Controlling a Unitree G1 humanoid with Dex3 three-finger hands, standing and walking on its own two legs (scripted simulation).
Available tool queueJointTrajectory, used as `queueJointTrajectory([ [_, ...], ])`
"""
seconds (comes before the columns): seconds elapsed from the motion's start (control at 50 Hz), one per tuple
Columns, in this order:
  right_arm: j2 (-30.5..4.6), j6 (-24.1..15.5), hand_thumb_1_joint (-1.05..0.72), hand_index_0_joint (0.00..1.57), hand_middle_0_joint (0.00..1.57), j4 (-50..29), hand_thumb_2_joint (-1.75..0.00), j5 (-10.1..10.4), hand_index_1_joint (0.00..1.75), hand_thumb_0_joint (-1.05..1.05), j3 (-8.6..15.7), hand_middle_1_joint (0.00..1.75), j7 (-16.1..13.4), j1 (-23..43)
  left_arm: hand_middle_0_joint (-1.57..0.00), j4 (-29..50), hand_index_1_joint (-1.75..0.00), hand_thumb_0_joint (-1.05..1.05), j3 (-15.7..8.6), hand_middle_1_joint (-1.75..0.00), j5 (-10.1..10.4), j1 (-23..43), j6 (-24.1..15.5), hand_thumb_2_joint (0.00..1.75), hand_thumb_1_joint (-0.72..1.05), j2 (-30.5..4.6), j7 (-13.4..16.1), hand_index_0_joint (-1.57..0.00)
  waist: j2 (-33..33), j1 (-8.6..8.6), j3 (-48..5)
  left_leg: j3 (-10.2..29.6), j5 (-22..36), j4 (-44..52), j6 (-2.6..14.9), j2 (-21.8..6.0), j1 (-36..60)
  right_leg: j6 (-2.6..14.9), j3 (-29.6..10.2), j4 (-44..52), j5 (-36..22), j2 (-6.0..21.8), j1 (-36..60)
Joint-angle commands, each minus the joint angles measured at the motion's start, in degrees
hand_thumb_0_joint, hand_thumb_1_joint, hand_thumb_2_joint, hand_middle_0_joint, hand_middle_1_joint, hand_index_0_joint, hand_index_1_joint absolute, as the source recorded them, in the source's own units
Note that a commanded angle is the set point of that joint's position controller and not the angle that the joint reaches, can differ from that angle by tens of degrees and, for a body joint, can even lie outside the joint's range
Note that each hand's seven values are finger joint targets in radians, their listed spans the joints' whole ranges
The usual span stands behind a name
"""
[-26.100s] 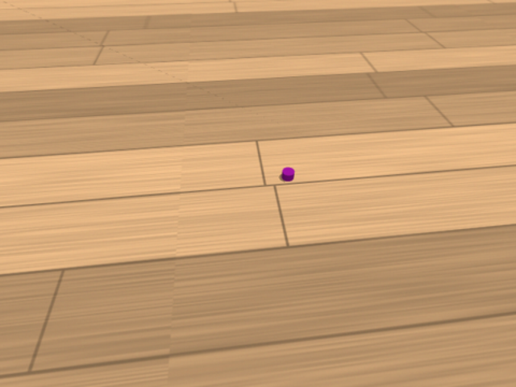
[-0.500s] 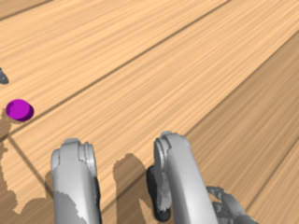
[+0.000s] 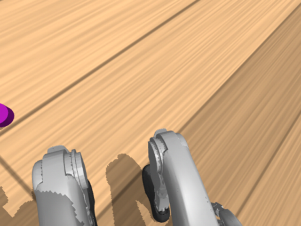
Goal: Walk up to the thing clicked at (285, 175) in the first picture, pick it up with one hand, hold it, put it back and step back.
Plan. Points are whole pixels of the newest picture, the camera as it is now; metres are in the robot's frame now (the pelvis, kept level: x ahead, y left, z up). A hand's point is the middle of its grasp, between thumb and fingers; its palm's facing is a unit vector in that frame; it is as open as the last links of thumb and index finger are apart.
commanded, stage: home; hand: left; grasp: from above
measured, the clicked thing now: out of the picture +0.44 +0.40 -0.31
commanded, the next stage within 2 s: none
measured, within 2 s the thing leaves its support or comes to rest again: neither
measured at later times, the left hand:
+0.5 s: hand out of the picture +0.28 +0.34 +0.07, palm faces -0.15 -0.75 -0.65, open 8.1 cm
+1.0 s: hand out of the picture +0.22 +0.24 +0.28, palm faces +0.25 -0.94 -0.23, open 7.4 cm
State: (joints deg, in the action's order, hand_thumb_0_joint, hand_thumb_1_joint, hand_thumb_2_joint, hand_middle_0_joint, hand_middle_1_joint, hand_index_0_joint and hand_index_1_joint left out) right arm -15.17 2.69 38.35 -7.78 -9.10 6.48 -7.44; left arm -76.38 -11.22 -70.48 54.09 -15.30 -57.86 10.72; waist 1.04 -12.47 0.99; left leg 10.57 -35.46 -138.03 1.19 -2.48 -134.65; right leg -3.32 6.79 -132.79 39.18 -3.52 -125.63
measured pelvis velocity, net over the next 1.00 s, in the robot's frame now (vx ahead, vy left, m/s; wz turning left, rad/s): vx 0.07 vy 0.01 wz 0.21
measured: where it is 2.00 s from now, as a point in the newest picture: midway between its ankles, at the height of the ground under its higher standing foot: (124, 211)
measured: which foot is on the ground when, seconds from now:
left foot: down 0.00-1.00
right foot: down 0.00-1.00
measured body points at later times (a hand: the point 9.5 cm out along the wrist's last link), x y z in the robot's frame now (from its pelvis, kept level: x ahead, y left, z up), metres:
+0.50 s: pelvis +0.01 +0.00 +0.17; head +0.17 +0.08 +0.58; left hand +0.28 +0.38 +0.11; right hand +0.24 -0.22 +0.07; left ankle +0.09 +0.13 -0.30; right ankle +0.11 -0.12 -0.29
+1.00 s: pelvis +0.07 +0.01 +0.35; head +0.12 +0.04 +0.80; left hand +0.21 +0.29 +0.30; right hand +0.26 -0.20 +0.27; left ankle +0.08 +0.13 -0.29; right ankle +0.10 -0.13 -0.29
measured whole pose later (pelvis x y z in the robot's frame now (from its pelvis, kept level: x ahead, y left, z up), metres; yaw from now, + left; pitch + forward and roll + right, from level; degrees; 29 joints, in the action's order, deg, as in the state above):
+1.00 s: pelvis +0.07 +0.01 +0.35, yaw +12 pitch +16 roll -5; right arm -11.8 -8.6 31.4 2.5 -3.6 -9.0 -16.1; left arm 0.0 -5.3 3.7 -20.8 24.6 -15.3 2.9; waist -2.7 -4.8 -10.3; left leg 4.2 -29.2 -69.0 -0.2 -2.4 -56.1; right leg -1.0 3.8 -64.3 30.8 -0.9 -49.6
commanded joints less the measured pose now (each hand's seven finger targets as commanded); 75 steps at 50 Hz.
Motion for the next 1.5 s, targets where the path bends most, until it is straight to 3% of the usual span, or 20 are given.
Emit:
queueJointTrajectory([
  [0.0, -16.4, 0.1, -0.89, 0.2, 0.2, -1.9, -0.9, 0.8, 0.3, 0.0, 6.9, 0.3, -1.1, -10.8, -0.22, 14.7, -0.56, 0.0, -4.5, -0.55, 7.9, 6.3, 1.7, 0.86, 0.01, -18.8, -4.3, -0.21, -18.7, 4.34, -45.2, -5.6, 8.9, 16.6, 0.64, 0.9, 36.0, 4.85, 3.3, 15.6, -12.1, -1.2, 20.8],
  [0.06, -16.1, 0.2, -0.89, 0.2, 0.2, -2.5, -0.9, 2.2, 0.3, 0.0, 9.1, 0.3, -1.5, -12.3, -0.19, 26.5, -0.41, 0.0, -6.1, -0.4, 14.6, 0.8, 1.9, 0.76, 0.2, -15.7, -9.5, -0.18, -20.5, 6.26, -50.2, -5.5, 12.9, 19.8, 0.26, 0.7, 42.7, 5.06, 2.6, 17.4, -14.7, -0.9, 23.3],
  [0.1, -15.5, 0.2, -0.9, 0.2, 0.2, -3.5, -0.9, 3.3, 0.3, 0.0, 10.7, 0.3, -1.9, -11.9, -0.18, 38.2, -0.32, 0.0, -7.2, -0.32, 20.6, -3.1, 2.4, 0.72, 0.34, -13.7, -12.4, -0.17, -22.6, 8.32, -55.1, -5.4, 14.1, 23.2, 0.05, 0.4, 47.9, 5.12, 1.7, 19.0, -15.7, -0.6, 25.0],
  [0.18, -14.8, 0.4, -0.9, 0.2, 0.2, -4.7, -0.9, 5.6, 0.3, 0.0, 12.3, 0.3, -2.8, -9.3, -0.17, 49.2, -0.26, 0.0, -8.4, -0.26, 31.9, -15.2, 6.0, 0.75, 0.64, -7.2, -15.4, -0.17, -19.6, 9.81, -50.4, -3.8, 10.6, 30.0, 0.24, 0.0, 50.1, 5.29, 0.8, 23.2, -13.2, -0.3, 23.8],
  [0.24, -13.3, 0.2, -0.9, 0.2, 0.2, -5.8, -0.9, 7.1, 0.3, 0.0, 12.8, 0.3, -3.5, -7.5, -0.19, 55.3, -0.28, 0.0, -9.1, -0.28, 37.4, -19.2, 8.9, 0.82, 0.77, -3.9, -14.8, -0.19, -17.9, 10.06, -48.0, -2.9, 6.5, 34.8, 0.48, -0.5, 52.0, 5.22, 0.1, 27.4, -10.3, -0.1, 26.0],
  [0.3, -12.2, -0.7, -0.9, 0.2, 0.2, -6.6, -0.9, 8.0, 0.3, 0.0, 13.0, 0.3, -4.2, -5.6, -0.2, 57.1, -0.29, 0.0, -5.6, -0.29, 42.1, -26.3, 12.1, 0.88, 0.86, 4.2, -14.4, -0.2, -15.2, 9.58, -43.5, -2.7, 3.9, 40.0, 0.6, -0.9, 54.5, 5.14, -0.1, 32.0, -8.5, 0.2, 29.5],
  [0.36, -12.1, -2.1, -0.9, 0.2, 0.2, -7.8, -0.9, 8.6, 0.3, 0.0, 13.3, 0.3, -5.0, -4.2, -0.2, 62.3, -0.3, 0.0, -4.1, -0.3, 45.8, -30.0, 15.3, 0.88, 0.86, 7.1, -13.9, -0.2, -15.8, 9.68, -42.0, -1.9, 1.0, 45.5, 0.26, -1.3, 59.2, 5.01, -0.4, 35.9, -7.1, 0.7, 33.5],
  [0.4, -11.4, -3.2, -0.9, 0.2, 0.2, -8.5, -0.9, 8.9, 0.3, 0.0, 13.3, 0.3, -5.6, -3.0, -0.2, 63.5, -0.32, 0.0, -1.8, -0.32, 48.5, -34.2, 17.4, 0.88, 0.79, 11.5, -13.9, -0.2, -14.2, 8.74, -38.8, -1.9, 0.5, 48.5, 0.14, -1.2, 60.8, 4.84, -0.8, 39.1, -6.8, 0.9, 35.5],
  [0.42, -11.2, -3.9, -0.9, 0.2, 0.2, -9.2, -0.9, 9.1, 0.3, 0.0, 13.3, 0.3, -5.9, -2.7, -0.2, 66.6, -0.34, 0.0, -2.2, -0.33, 50.3, -34.4, 18.1, 0.87, 0.71, 11.9, -13.6, -0.2, -13.9, 8.65, -39.3, -2.0, -0.3, 49.8, 0.14, -1.0, 61.9, 4.79, -1.1, 40.8, -6.6, 0.9, 37.7],
  [0.44, -10.9, -4.5, -0.9, 0.2, 0.2, -9.5, -0.9, 9.3, 0.3, 0.0, 13.1, 0.3, -6.3, -2.1, -0.21, 66.3, -0.35, 0.0, -2.6, -0.35, 51.7, -36.2, 19.1, 0.9, 0.74, 12.3, -13.2, -0.2, -13.1, 8.8, -37.7, -2.0, -1.7, 51.6, 0.08, -1.0, 62.7, 4.69, -1.5, 42.6, -5.8, 1.0, 39.0],
  [0.46, -10.4, -5.1, -0.9, 0.2, 0.2, -10.0, -0.9, 9.5, 0.3, 0.0, 13.0, 0.3, -6.6, -1.6, -0.2, 67.7, -0.34, 0.0, -1.3, -0.33, 53.5, -38.2, 19.8, 0.88, 0.75, 14.9, -13.1, -0.2, -13.1, 8.15, -36.2, -2.2, -2.3, 52.9, 0.04, -0.7, 62.8, 4.68, -1.9, 44.3, -5.4, 1.1, 40.7],
  [0.48, -10.2, -5.7, -0.9, 0.2, 0.2, -10.5, -0.9, 9.6, 0.3, 0.0, 12.8, 0.3, -6.9, -0.9, -0.2, 68.8, -0.33, 0.0, -2.4, -0.33, 55.0, -39.7, 20.6, 0.87, 0.75, 14.8, -12.6, -0.2, -12.1, 8.94, -35.8, -2.0, -3.1, 54.3, 0.04, -0.6, 64.1, 4.66, -2.2, 45.8, -4.9, 1.1, 42.4],
  [0.58, -8.4, -8.4, -0.9, 0.2, 0.2, -12.2, -0.9, 10.0, 0.3, 0.0, 12.0, 0.3, -8.6, 0.6, -0.2, 73.1, -0.3, 0.0, -1.2, -0.3, 61.3, -47.3, 24.5, 0.9, 0.87, 20.2, -10.4, -0.2, -12.0, 8.27, -33.4, -2.9, -2.1, 60.5, -0.22, 0.4, 70.0, 4.71, -3.9, 53.6, -5.2, 1.5, 50.5],
  [0.66, -7.5, -9.7, -0.9, 0.2, 0.2, -13.6, -0.9, 10.5, 0.3, 0.0, 11.2, 0.3, -10.0, 0.0, -0.2, 76.1, -0.31, 0.0, -1.1, -0.31, 65.1, -52.7, 28.3, 0.91, 0.9, 23.1, -8.8, -0.2, -11.0, 8.51, -31.6, -2.8, -1.0, 65.7, -0.34, 0.8, 75.8, 4.66, -4.6, 59.7, -6.2, 1.7, 57.2],
  [0.74, -6.5, -11.2, -0.9, 0.2, 0.2, -13.8, -0.9, 10.6, 0.3, 0.0, 10.2, 0.3, -11.9, -1.5, -0.2, 79.1, -0.3, 0.0, 0.8, -0.3, 68.6, -59.0, 32.3, 0.9, 0.9, 28.3, -7.9, -0.2, -10.8, 8.28, -28.2, -2.1, 0.6, 72.4, -0.73, 0.6, 82.2, 4.37, -4.4, 65.3, -8.5, 1.7, 63.1],
  [0.8, -5.7, -12.4, -0.9, 0.2, 0.2, -14.2, -0.9, 10.7, 0.3, 0.0, 9.7, 0.3, -13.8, -3.2, -0.2, 83.0, -0.3, 0.0, 0.5, -0.3, 71.4, -63.8, 34.7, 0.9, 0.9, 30.7, -7.1, -0.2, -9.6, 8.18, -28.0, -3.2, 6.0, 75.4, -0.81, 0.9, 86.4, 4.36, -4.3, 70.3, -12.3, 1.7, 70.4],
  [0.92, -4.5, -14.6, -0.9, 0.2, 0.2, -15.0, -0.9, 10.2, 0.3, 0.0, 9.0, 0.3, -16.7, -6.4, -0.2, 87.8, -0.3, 0.0, 1.9, -0.3, 74.5, -71.8, 37.9, 0.9, 0.9, 35.2, -7.1, -0.2, -8.7, 8.0, -23.1, -5.8, 16.2, 81.5, -0.82, 1.4, 93.8, 4.17, -3.9, 78.5, -20.4, 1.5, 80.8],
  [1.04, -3.3, -16.4, -0.9, 0.2, 0.2, -16.5, -0.9, 9.4, 0.3, 0.0, 9.1, 0.3, -17.9, -7.8, -0.2, 93.0, -0.3, 0.0, 4.3, -0.3, 74.6, -81.6, 39.3, 0.9, 0.9, 38.8, -7.5, -0.2, -6.8, 9.28, -19.9, -7.1, 23.2, 85.8, -0.79, 1.9, 98.8, 4.03, -3.0, 84.0, -25.9, 1.1, 88.1],
  [1.22, -3.8, -18.1, -0.9, 0.2, 0.2, -17.6, -0.9, 8.5, 0.3, 0.0, 9.9, 0.3, -18.1, -6.4, -0.2, 95.0, -0.3, 0.0, 5.8, -0.3, 73.4, -83.2, 39.4, 0.9, 0.9, 39.8, -8.9, -0.2, -3.3, 9.36, -13.1, -8.4, 19.9, 89.1, -0.22, 2.3, 100.1, 3.21, -2.7, 88.7, -22.6, 1.5, 89.3],
  [1.48, -4.3, -19.8, -0.9, 0.2, 0.2, -16.7, -0.9, 7.9, 0.3, 0.0, 9.7, 0.3, -17.8, -4.7, -0.2, 94.9, -0.3, 0.0, 5.9, -0.3, 73.1, -80.6, 38.1, 0.9, 0.9, 39.1, -9.5, -0.2, -4.0, 9.62, -14.1, -8.8, 19.3, 88.8, -0.36, 2.5, 102.0, 2.83, -3.2, 88.5, -22.6, 2.2, 89.9],
])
